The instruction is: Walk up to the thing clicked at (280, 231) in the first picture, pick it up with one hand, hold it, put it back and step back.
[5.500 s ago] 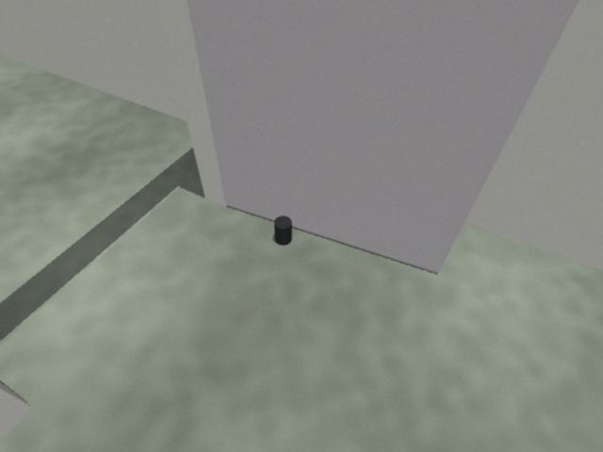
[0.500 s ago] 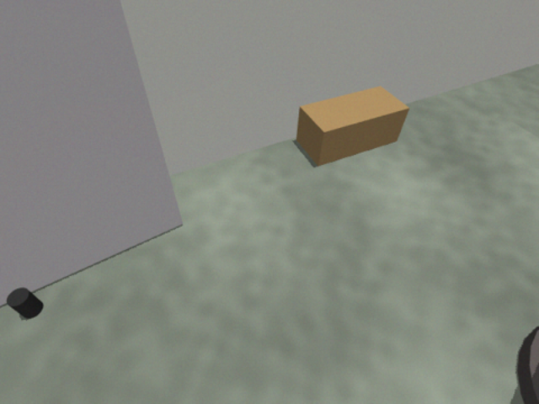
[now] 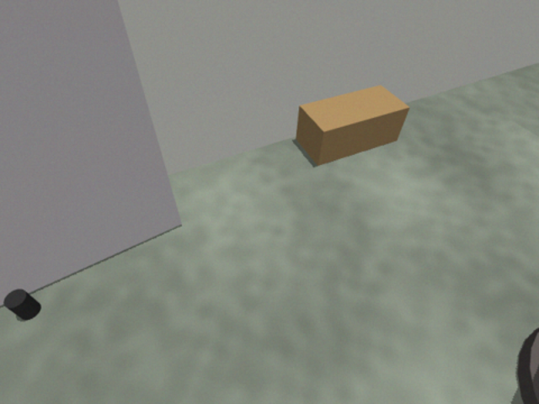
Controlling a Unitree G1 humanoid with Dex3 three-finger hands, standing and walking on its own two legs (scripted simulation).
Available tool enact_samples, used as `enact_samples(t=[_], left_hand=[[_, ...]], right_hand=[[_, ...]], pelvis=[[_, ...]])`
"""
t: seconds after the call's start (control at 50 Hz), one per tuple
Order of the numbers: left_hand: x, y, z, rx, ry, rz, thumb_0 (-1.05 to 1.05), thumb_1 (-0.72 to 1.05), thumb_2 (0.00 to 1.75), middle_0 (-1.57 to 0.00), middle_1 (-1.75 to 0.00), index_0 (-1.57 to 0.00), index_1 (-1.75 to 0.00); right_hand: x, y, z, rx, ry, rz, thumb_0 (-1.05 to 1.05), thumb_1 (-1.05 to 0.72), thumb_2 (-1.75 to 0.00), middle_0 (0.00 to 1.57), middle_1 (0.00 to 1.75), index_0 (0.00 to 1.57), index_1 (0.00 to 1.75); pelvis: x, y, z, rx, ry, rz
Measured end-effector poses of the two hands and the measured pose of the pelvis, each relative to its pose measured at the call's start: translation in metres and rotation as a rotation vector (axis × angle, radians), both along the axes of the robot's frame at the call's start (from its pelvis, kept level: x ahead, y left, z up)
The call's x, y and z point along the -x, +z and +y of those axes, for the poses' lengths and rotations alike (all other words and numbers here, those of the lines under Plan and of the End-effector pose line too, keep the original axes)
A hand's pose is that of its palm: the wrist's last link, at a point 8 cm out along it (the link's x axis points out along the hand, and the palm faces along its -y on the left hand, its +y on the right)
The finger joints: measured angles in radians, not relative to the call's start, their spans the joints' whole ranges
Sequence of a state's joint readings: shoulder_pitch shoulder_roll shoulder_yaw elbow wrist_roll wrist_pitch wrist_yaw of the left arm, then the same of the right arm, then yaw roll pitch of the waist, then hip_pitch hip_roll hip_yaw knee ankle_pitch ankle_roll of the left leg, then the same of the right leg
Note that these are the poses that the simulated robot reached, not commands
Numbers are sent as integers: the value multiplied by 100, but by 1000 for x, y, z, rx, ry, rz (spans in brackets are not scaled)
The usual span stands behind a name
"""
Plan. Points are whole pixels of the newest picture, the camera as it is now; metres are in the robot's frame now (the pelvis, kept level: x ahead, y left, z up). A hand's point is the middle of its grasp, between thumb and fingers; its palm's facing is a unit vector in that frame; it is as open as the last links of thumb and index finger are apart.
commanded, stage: stand
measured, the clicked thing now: (23, 304) +0.56 +0.92 -0.73
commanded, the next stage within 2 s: walk up in 0.28 s
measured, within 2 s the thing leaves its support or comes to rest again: neither
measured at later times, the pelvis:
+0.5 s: pelvis -0.02 -0.03 -0.01, yaw +12 degrees
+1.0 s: pelvis -0.01 -0.05 -0.04, yaw +32 degrees
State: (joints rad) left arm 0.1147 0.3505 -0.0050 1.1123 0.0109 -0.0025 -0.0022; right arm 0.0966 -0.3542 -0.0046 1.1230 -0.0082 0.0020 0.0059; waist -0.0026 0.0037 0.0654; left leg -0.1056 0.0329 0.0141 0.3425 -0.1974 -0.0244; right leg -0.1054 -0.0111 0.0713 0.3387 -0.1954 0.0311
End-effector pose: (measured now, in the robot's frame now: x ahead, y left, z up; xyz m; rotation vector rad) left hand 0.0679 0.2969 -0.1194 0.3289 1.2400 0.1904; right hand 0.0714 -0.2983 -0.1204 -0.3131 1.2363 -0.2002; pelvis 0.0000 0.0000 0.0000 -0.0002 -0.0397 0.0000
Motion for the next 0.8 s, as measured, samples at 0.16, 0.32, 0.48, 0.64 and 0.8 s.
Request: enact_samples(t=[0.16, 0.32, 0.48, 0.64, 0.8], left_hand=[[-3, 1, 0, -1, -1, -8, 1, 91, 90, -21, -30, -21, -30], [-4, 0, 3, 3, 25, -23, 1, 90, 90, -21, -30, -21, -30], [6, 10, 6, -44, 133, -170, 1, 91, 90, -21, -30, -21, -30], [52, 10, 2, -33, 210, -159, 1, 90, 90, -21, -30, -21, -30], [105, -26, 11, -7, 362, -138, 1, 90, 90, -21, -30, -21, -30]], right_hand=[[-4, 1, 1, -1, 1, -14, 0, -91, -90, 21, 30, 20, 30], [-2, 0, 0, -3, 12, -13, 0, -91, -90, 21, 30, 20, 30], [-12, -6, -30, 53, 152, 62, 0, -91, -89, 21, 30, 20, 30], [-71, 13, -27, 89, 340, -16, 0, -91, -90, 21, 30, 20, 30], [-114, 14, 8, 125, 497, -114, 0, -91, -90, 21, 30, 20, 30]], pelvis=[[-1, 0, 0, 0, -1, -3], [2, -2, -2, -3, 36, 2], [16, -13, -26, 4, 196, 17], [19, -12, -27, -21, 315, 18], [18, -35, -21, -29, 435, 2]])
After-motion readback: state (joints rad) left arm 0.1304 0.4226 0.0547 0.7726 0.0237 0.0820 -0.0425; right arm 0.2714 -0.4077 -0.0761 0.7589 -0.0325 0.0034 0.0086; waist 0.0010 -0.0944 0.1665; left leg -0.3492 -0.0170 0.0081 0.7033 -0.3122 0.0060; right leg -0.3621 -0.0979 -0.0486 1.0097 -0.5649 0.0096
